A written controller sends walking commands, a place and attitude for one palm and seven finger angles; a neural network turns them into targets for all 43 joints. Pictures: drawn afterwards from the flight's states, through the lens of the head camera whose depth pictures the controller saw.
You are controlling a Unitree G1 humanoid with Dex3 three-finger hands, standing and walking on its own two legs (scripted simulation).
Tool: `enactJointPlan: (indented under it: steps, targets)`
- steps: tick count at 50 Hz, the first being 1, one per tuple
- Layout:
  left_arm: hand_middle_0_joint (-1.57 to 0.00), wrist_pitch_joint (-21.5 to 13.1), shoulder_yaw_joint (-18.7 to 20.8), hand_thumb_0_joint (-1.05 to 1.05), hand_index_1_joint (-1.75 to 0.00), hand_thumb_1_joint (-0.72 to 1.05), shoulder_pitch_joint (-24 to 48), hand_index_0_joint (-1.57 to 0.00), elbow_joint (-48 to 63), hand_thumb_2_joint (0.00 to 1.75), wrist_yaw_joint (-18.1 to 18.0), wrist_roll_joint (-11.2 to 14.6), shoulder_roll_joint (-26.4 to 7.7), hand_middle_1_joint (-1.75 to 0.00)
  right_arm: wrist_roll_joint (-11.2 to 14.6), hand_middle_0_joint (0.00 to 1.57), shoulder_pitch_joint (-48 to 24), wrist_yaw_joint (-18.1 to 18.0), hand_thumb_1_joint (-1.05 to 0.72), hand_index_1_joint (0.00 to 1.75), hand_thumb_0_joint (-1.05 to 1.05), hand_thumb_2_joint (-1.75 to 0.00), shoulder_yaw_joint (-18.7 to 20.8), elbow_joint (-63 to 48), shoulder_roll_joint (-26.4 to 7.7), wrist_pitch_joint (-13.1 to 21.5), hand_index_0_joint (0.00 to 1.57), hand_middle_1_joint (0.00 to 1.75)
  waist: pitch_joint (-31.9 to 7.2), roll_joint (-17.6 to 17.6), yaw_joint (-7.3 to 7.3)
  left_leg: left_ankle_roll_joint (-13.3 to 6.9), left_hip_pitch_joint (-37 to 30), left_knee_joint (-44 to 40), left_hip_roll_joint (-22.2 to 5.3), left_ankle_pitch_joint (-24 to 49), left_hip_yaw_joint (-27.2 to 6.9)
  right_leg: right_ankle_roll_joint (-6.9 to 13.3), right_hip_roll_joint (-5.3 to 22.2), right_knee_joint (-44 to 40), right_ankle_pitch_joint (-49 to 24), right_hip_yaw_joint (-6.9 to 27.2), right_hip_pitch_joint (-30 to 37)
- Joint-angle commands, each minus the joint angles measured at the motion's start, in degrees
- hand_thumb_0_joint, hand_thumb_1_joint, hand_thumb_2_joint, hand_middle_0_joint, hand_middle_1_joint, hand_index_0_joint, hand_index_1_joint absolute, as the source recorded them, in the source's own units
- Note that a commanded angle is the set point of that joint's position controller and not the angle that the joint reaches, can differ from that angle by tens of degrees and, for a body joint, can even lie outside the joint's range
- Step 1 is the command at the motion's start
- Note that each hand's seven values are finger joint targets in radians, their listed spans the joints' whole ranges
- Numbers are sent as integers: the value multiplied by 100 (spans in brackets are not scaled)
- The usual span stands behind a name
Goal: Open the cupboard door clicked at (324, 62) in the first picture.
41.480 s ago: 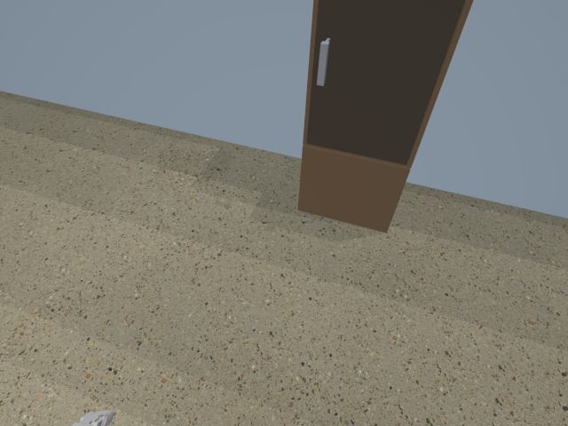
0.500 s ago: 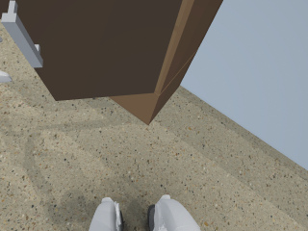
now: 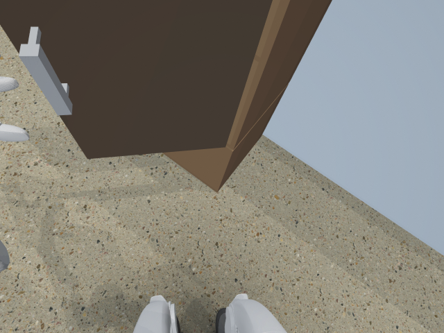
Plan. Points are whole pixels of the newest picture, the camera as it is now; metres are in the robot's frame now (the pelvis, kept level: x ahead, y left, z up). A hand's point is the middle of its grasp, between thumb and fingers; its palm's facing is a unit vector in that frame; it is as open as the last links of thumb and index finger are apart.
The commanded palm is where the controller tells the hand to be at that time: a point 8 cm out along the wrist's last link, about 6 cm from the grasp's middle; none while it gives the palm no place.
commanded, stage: move the hooked fingers beside the handle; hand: left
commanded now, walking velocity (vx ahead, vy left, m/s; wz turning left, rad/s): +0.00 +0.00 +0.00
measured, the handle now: (50, 74) +0.54 +0.26 +0.07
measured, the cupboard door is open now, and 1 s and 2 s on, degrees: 46 46 46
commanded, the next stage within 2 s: slide the fingers in behind the handle in 0.26 s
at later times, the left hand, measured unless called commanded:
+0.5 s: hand (1, 101) +0.47 +0.31 +0.08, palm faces +0.10 -0.99 -0.02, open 14.0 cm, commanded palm +0.45 +0.34 +0.07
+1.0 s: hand (31, 98) +0.48 +0.27 +0.08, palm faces +0.10 -1.00 -0.02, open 14.0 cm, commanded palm +0.46 +0.31 +0.07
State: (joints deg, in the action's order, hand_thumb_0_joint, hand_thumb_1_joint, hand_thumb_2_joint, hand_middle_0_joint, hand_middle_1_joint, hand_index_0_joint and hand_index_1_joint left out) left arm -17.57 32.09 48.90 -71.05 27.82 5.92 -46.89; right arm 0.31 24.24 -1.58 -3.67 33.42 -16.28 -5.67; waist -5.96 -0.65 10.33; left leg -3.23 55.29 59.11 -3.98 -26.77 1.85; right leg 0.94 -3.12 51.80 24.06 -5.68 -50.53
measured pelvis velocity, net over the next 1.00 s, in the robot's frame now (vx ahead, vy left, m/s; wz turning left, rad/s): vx -0.01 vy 0.00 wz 0.00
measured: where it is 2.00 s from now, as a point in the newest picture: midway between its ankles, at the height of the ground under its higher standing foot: outside the picture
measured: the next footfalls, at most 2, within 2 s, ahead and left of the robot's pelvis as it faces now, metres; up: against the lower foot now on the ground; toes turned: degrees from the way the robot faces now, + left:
none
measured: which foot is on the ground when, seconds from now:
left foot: down 0.00-1.00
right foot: down 0.00-1.00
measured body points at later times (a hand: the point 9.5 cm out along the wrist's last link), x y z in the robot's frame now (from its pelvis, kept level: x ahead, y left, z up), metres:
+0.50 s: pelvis -0.02 +0.00 -0.01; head +0.12 +0.04 +0.42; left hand +0.46 +0.36 +0.09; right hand -0.01 -0.28 -0.10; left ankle +0.00 +0.08 -0.67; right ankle +0.00 -0.12 -0.67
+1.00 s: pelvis -0.01 +0.00 +0.00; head +0.12 +0.03 +0.43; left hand +0.47 +0.33 +0.08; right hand -0.01 -0.27 -0.10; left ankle +0.00 +0.08 -0.67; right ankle +0.00 -0.12 -0.67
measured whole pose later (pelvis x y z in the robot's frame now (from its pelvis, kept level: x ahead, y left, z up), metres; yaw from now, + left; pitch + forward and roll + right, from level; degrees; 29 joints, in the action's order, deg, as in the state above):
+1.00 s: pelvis -0.01 +0.00 +0.00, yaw +0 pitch +22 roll -5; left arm -21.1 28.4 49.3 -67.9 21.5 6.5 -39.4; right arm 0.0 23.9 -1.4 -3.3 35.1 -15.9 -5.0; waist -6.0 -0.7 10.2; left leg -2.9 55.5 59.6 -3.7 -26.2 2.0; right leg 1.3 -2.9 53.5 24.0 -5.4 -51.4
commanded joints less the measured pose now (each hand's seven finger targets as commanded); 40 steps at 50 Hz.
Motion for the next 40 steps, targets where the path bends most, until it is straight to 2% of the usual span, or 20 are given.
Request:
enactJointPlan:
  steps: [1, 5, 8, 9, 10, 12, 14, 17, 18, 21, 24, 25, 26, 27, 29, 31, 33, 36, 39, 40]
  targets:
    - [-30, -619, 230, 0, -120, -50, 2137, -30, 1395, 30, 30, 284, -1712, -120, -61, 20, 978, -148, -90, 30, 0, -90, 489, -147, -1267, 117, 20, 30, -2459, -1233, -54, 169, -2735, -493, 72, 3189, -632, 59, -158, -330, -1820, 296, 373]
    - [-30, -773, 242, 0, -120, -50, 2283, -30, 1304, 30, 4, 308, -1698, -120, -63, 20, 899, -138, -90, 30, 0, -90, 491, -77, -1275, 206, 20, 30, -2464, -1255, -18, 193, -2702, -490, 69, 2903, -664, 53, -141, -324, -1592, 305, 322]
    - [-30, -728, 116, 0, -120, -50, 2319, -30, 1237, 30, 34, 244, -1636, -120, -47, 20, 880, -155, -90, 30, 0, -90, 464, -52, -1271, 183, 20, 30, -2499, -1480, -58, 240, -2916, -495, 62, 2993, -723, 64, -125, -311, -1482, 280, 120]
    - [-30, -671, 27, 0, -120, -50, 2273, -30, 1143, 30, 42, 221, -1568, -120, -38, 20, 853, -155, -90, 30, 0, -90, 440, -60, -1264, 167, 20, 30, -2427, -1477, -63, 232, -2817, -512, 78, 2849, -705, 59, -118, -328, -1406, 283, 123]
    - [-30, -624, 115, 0, -120, -50, 2259, -30, 1118, 30, 28, 186, -1721, -120, -36, 20, 855, -167, -90, 30, 0, -90, 439, -68, -1280, 164, 20, 30, -2401, -1402, -83, 208, -2715, -522, 81, 2737, -697, 60, -112, -327, -1385, 286, 192]
    - [-30, -609, 116, 0, -120, -50, 2341, -30, 1225, 30, 22, 190, -1759, -120, -35, 20, 851, -191, -90, 30, 0, -90, 434, -80, -1283, 152, 20, 30, -2561, -1479, -86, 223, -2819, -507, 82, 2896, -718, 60, -102, -304, -1469, 287, 185]
    - [-30, -628, 113, 0, -120, -50, 2417, -30, 1310, 30, -6, 206, -1727, -120, -42, 20, 839, -193, -90, 30, 0, -90, 432, -100, -1273, 159, 20, 30, -2613, -1337, -61, 201, -2775, -496, 78, 2768, -713, 40, -107, -316, -1425, 291, 221]
    - [-30, -719, 120, 0, -120, -50, 2507, -30, 1382, 30, -56, 230, -1716, -120, -51, 20, 802, -173, -90, 30, 0, -90, 420, -97, -1259, 177, 20, 30, -2673, -1577, -95, 242, -2899, -500, 71, 2764, -744, 68, -121, -290, -1322, 277, 126]
    - [-30, -726, 219, 0, -120, -50, 2518, -30, 1357, 30, -84, 219, -1833, -120, -62, 20, 815, -188, -90, 30, 0, -90, 438, -73, -1290, 191, 20, 30, -2631, -1337, -55, 229, -2814, -503, 55, 2690, -777, 59, -116, -293, -1300, 265, 144]
    - [-30, -683, -50, 0, -120, -50, 2441, -30, 1204, 30, -87, 266, -1426, -120, -37, 20, 814, -182, -90, 30, 0, -90, 403, -101, -1245, 186, 20, 30, -2457, -1317, -37, 197, -2703, -547, 87, 2486, -742, 62, -116, -332, -1202, 275, 113]
    - [-30, -548, -201, 0, -120, -50, 2599, -30, 957, 30, -107, 216, -1356, -120, -21, 20, 818, -197, -90, 30, 0, -90, 374, -48, -1263, 172, 20, 30, -2155, -1197, 54, 172, -2453, -613, 81, 1994, -762, 39, -91, -381, -934, 276, -15]
    - [-30, -519, -208, 0, -120, -50, 2557, -30, 974, 30, -118, 217, -1336, -120, -17, 20, 833, -197, -90, 30, 0, -90, 377, -66, -1261, 178, 20, 30, -2225, -1090, 58, 144, -2383, -617, 92, 1967, -735, 26, -89, -399, -971, 295, 101]
    - [-30, -566, 2, 0, -120, -50, 2472, -30, 1110, 30, -138, 244, -1532, -120, -34, 20, 875, -210, -90, 30, 0, -90, 398, -93, -1287, 197, 20, 30, -2478, -1114, -52, 152, -2481, -594, 102, 2173, -745, 59, -95, -346, -1107, 294, 243]
    - [-30, -563, -51, 0, -120, -50, 2427, -30, 1109, 30, -148, 213, -1498, -120, -29, 20, 866, -206, -90, 30, 0, -90, 396, -101, -1269, 193, 20, 30, -2594, -1212, -55, 177, -2557, -597, 95, 2275, -736, 47, -83, -334, -1162, 296, 221]
    - [-30, -594, -8, 0, -120, -50, 2588, -30, 1190, 30, -223, 204, -1541, -120, -47, 20, 869, -190, -90, 30, 0, -90, 384, -80, -1247, 205, 20, 30, -2568, -1184, -27, 155, -2428, -553, 94, 2157, -700, 25, -78, -337, -1120, 322, 235]
    - [-30, -677, 111, 0, -120, -50, 2522, -30, 1302, 30, -311, 197, -1628, -120, -64, 20, 901, -175, -90, 30, 0, -90, 404, -95, -1243, 219, 20, 30, -2652, -1192, -98, 157, -2457, -535, 103, 2337, -706, 59, -103, -284, -1239, 324, 335]
    - [-30, -707, -18, 0, -120, -50, 2581, -30, 1328, 30, -375, 171, -1461, -120, -64, 20, 888, -155, -90, 30, 0, -90, 394, -65, -1221, 209, 20, 30, -2607, -1281, -42, 182, -2560, -537, 77, 2378, -715, 38, -95, -285, -1244, 310, 206]
    - [-30, -762, 17, 0, -120, -50, 2423, -30, 1453, 30, -441, 181, -1406, -120, -74, 20, 912, -122, -90, 30, 0, -90, 417, -99, -1218, 199, 20, 30, -2703, -1384, -128, 194, -2686, -555, 90, 2509, -702, 70, -113, -278, -1294, 300, 275]
    - [-30, -654, -170, 0, -120, -50, 2516, -30, 1273, 30, -496, 158, -1166, -120, -54, 20, 904, -117, -90, 30, 0, -90, 408, -56, -1193, 160, 20, 30, -2430, -1149, -6, 166, -2506, -594, 78, 2279, -699, 20, -104, -337, -1219, 293, 239]
    - [-30, -646, -81, 0, -120, -50, 2453, -30, 1312, 30, -511, 160, -1250, -120, -49, 20, 912, -118, -90, 30, 0, -90, 432, -64, -1206, 165, 20, 30, -2489, -1132, -51, 153, -2480, -592, 93, 2259, -669, 17, -98, -357, -1259, 321, 342]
